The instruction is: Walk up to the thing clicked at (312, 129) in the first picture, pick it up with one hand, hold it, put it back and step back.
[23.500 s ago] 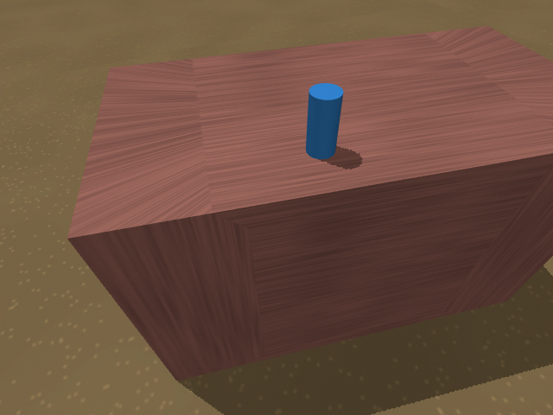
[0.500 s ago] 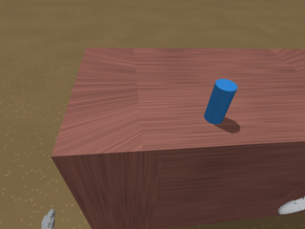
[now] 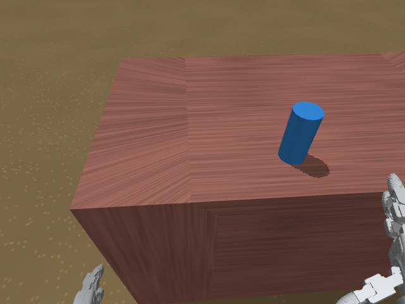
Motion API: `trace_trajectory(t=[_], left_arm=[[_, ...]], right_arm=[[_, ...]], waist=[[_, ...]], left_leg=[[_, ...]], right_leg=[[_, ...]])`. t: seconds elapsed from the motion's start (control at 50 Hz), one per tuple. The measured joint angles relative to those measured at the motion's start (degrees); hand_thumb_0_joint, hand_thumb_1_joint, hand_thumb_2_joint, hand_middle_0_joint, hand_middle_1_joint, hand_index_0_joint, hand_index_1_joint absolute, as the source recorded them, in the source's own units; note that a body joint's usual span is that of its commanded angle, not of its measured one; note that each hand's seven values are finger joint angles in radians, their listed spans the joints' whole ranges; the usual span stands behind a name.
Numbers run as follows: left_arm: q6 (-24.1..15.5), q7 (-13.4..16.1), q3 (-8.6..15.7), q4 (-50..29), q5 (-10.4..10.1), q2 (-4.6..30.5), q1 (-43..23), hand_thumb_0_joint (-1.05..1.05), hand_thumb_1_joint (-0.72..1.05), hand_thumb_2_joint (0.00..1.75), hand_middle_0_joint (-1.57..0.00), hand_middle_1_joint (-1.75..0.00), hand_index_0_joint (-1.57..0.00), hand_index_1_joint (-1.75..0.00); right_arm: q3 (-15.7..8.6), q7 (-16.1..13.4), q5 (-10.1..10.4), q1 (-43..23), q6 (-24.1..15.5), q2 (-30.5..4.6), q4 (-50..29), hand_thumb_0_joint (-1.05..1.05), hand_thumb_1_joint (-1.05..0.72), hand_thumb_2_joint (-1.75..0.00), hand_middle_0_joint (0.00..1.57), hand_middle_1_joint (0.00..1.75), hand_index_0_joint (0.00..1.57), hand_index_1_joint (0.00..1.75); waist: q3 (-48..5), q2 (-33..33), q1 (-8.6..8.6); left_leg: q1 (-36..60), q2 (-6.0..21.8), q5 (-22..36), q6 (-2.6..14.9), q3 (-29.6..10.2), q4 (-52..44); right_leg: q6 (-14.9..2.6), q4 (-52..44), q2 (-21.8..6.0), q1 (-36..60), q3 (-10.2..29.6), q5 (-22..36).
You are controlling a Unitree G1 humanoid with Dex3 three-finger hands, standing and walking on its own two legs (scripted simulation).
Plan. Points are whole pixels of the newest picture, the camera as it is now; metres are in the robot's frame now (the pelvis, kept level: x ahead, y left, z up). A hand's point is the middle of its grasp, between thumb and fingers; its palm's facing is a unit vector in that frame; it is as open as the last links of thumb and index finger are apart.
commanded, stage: home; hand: right
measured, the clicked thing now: (298, 134) +0.46 -0.23 +0.09
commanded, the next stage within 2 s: none
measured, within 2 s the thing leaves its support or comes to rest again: neither
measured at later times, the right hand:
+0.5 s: hand (291, 297) +0.18 -0.17 -0.10, palm faces +0.09 +0.98 -0.19, open 17.5 cm
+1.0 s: hand out of the picture +0.15 -0.22 -0.13, palm faces -0.06 +0.94 -0.33, open 17.5 cm
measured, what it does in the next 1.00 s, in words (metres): stands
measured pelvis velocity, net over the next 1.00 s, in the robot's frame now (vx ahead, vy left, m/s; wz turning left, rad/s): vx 0.02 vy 0.00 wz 0.02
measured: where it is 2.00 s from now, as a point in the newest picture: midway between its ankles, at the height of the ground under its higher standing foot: outside the picture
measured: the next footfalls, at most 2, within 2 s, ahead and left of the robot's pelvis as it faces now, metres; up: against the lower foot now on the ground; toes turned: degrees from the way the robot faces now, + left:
none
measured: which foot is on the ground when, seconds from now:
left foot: down 0.00-1.00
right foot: down 0.00-1.00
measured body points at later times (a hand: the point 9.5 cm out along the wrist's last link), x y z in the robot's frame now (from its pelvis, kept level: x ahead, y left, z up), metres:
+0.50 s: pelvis +0.01 +0.00 +0.00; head +0.03 -0.01 +0.45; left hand +0.16 +0.24 -0.10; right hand +0.17 -0.23 -0.09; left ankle -0.01 +0.13 -0.74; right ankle +0.02 -0.14 -0.74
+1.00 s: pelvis +0.02 +0.00 -0.01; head +0.02 +0.01 +0.44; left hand +0.14 +0.27 -0.12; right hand +0.15 -0.27 -0.11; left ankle -0.01 +0.13 -0.74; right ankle +0.02 -0.14 -0.74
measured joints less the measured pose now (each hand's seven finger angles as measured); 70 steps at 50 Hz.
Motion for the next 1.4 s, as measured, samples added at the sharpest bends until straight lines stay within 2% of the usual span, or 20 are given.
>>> trace_trajectory(t=[0.06, 0.1, 0.2, 0.28, 0.4, 0.5, 0.62, 0.84, 0.88, 0.92, 1.0, 1.12, 1.24, 1.4], left_arm=[[0.39, -0.49, -1.17, 0.94, 0.73, -1.85, -1.29, -0.01, 0.18, 0.54, -0.14, -0.19, -0.14, -0.2], [0.47, -0.55, -1.05, 1.31, 1.09, -2.42, -1.79, -0.01, 0.32, 0.61, -0.15, -0.21, -0.16, -0.22], [0.83, 0.32, -0.99, 2.67, 0.99, -1.29, -2.83, 0.0, 0.63, 0.77, -0.18, -0.26, -0.19, -0.26], [0.88, 0.93, -2.35, 3.03, 0.72, -0.03, -3.44, 0.0, 0.77, 0.84, -0.19, -0.28, -0.2, -0.28], [1.19, 1.08, -4.04, 3.23, 0.78, 0.1, -3.65, 0.01, 0.86, 0.88, -0.2, -0.29, -0.2, -0.3], [1.87, 0.79, -4.95, 4.89, 1.56, 1.16, -3.05, 0.01, 0.89, 0.89, -0.2, -0.29, -0.2, -0.3], [3.53, 0.73, -4.58, 5.67, 1.53, 2.23, -1.31, 0.01, 0.89, 0.9, -0.2, -0.3, -0.2, -0.3], [5.87, 0.68, -4.44, 5.71, 1.04, 2.04, -1.06, 0.01, 0.9, 0.9, -0.2, -0.3, -0.2, -0.3], [5.75, -0.34, -4.83, 6.66, 2.63, 2.81, -1.75, 0.01, 0.9, 0.9, -0.2, -0.3, -0.2, -0.3], [5.9, -1.38, -5.05, 8.24, 3.33, 4.18, -2.64, 0.01, 0.9, 0.9, -0.2, -0.3, -0.21, -0.3], [6.17, -2.33, -4.7, 12.02, 3.22, 7.18, -3.33, 0.01, 0.9, 0.9, -0.2, -0.29, -0.21, -0.3], [6.9, -2.67, -4.38, 18.37, 3.1, 10.84, -3.27, 0.0, 0.9, 0.9, -0.2, -0.29, -0.21, -0.3], [7.47, -2.75, -4.92, 23.98, 2.78, 12.25, -3.61, 0.0, 0.9, 0.9, -0.2, -0.29, -0.2, -0.3], [7.41, -3.04, -5.65, 28.19, 2.62, 11.66, -4.15, 0.0, 0.9, 0.9, -0.2, -0.29, -0.2, -0.3]], right_arm=[[3.69, 0.28, -0.84, 1.68, 1.62, 0.81, 3.94, -0.02, 0.56, -0.05, 0.05, 0.06, 0.06, 0.05], [5.63, 0.22, -1.23, 2.37, 3.25, 1.15, 6.35, -0.02, 0.56, -0.04, 0.06, 0.06, 0.06, 0.05], [8.63, -0.73, -1.8, 1.25, 6.16, 2.04, 14.84, -0.02, 0.58, -0.03, 0.05, 0.05, 0.06, 0.05], [11.01, -1.19, -2.22, -2.2, 8.04, 2.89, 23.45, -0.02, 0.58, -0.03, 0.05, 0.05, 0.06, 0.05], [14.3, -1.17, -2.93, -8.4, 10.44, 4.08, 36.07, -0.02, 0.57, -0.04, 0.05, 0.05, 0.06, 0.05], [13.52, -3.0, -3.02, -12.16, 11.42, 4.75, 41.62, -0.02, 0.54, -0.05, 0.06, 0.06, 0.06, 0.05], [13.67, -4.66, -2.54, -13.53, 11.66, 4.28, 42.69, -0.02, 0.53, -0.05, 0.05, 0.06, 0.06, 0.06], [14.34, -5.19, -2.42, -14.13, 12.34, 4.81, 43.53, -0.01, 0.55, -0.05, 0.05, 0.06, 0.06, 0.05], [15.47, -3.92, -4.19, -14.76, 12.62, 3.39, 45.81, -0.01, 0.55, -0.04, 0.05, 0.05, 0.06, 0.05], [16.31, -2.32, -5.0, -15.35, 13.85, 1.13, 49.19, -0.01, 0.55, -0.04, 0.05, 0.05, 0.06, 0.05], [16.03, -0.9, -4.94, -15.44, 15.7, -2.58, 56.01, -0.01, 0.55, -0.04, 0.06, 0.05, 0.06, 0.05], [15.57, -0.33, -4.59, -15.31, 17.03, -6.62, 64.02, -0.01, 0.55, -0.04, 0.05, 0.05, 0.06, 0.05], [16.11, -0.26, -4.26, -15.52, 17.83, -8.11, 69.76, -0.01, 0.55, -0.04, 0.05, 0.05, 0.06, 0.05], [16.99, 0.09, -4.12, -16.44, 18.26, -7.33, 73.46, -0.01, 0.55, -0.04, 0.05, 0.05, 0.06, 0.05]], waist=[[-0.23, -0.09, 0.37], [-0.28, -0.38, 0.51], [-0.53, -0.78, 1.03], [-0.36, 0.01, 1.54], [-0.38, 1.74, 2.37], [-0.41, 2.11, 2.29], [-0.76, 1.2, 2.33], [-1.23, 0.99, 2.33], [-1.45, 0.84, 2.54], [-1.66, 0.58, 2.9], [-2.17, 0.1, 3.16], [-1.83, -0.03, 2.72], [-1.23, -0.02, 2.43], [-0.84, 0.23, 2.51]], left_leg=[[-0.34, 0.04, -0.09, -0.08, 0.1, -0.07], [-0.28, 0.16, -0.21, -0.17, 0.23, -0.11], [-0.35, 0.52, -0.61, -0.4, 0.42, 0.16], [-1.2, 0.48, -0.86, -0.32, 0.29, 0.8], [-2.69, 0.05, -1.06, -0.04, 0.03, 1.59], [-3.52, -0.44, -1.42, 0.17, -0.18, 2.33], [-3.67, -0.55, -1.77, 0.13, -0.44, 2.54], [-3.82, -0.53, -2.17, 0.08, -1.03, 2.75], [-4.06, -0.58, -2.34, 0.15, -0.85, 3.13], [-4.02, -0.63, -2.71, 0.21, -0.84, 3.78], [-2.96, -0.79, -2.96, 0.18, -1.05, 3.85], [-0.76, -0.75, -1.59, 0.05, -1.22, 1.36], [1.25, -0.67, 0.47, -0.17, -1.46, -1.77], [2.24, -0.36, 2.74, -0.52, -1.75, -4.58]], right_leg=[[-0.06, 0.31, 0.05, -0.56, 0.09, -0.26], [-0.14, 0.48, 0.16, -0.67, 0.21, -0.43], [-0.38, 0.68, 0.52, -0.83, 0.38, -0.68], [-0.3, 0.93, 0.48, -1.44, 0.26, -0.76], [0.0, 1.55, 0.04, -2.69, 0.03, -1.01], [0.18, 2.88, -0.45, -3.66, -0.14, -1.83], [0.13, 3.34, -0.58, -3.81, -0.41, -2.42], [0.11, 2.86, -0.58, -3.4, -1.03, -2.64], [0.12, 3.55, -0.63, -3.85, -0.84, -2.93], [0.11, 4.4, -0.68, -3.91, -0.82, -3.41], [0.09, 4.84, -0.86, -2.91, -1.03, -3.95], [-0.02, 2.47, -0.83, -0.68, -1.25, -2.71], [-0.2, -0.51, -0.76, 1.36, -1.56, -0.82], [-0.53, -3.32, -0.45, 2.44, -1.89, 1.35]])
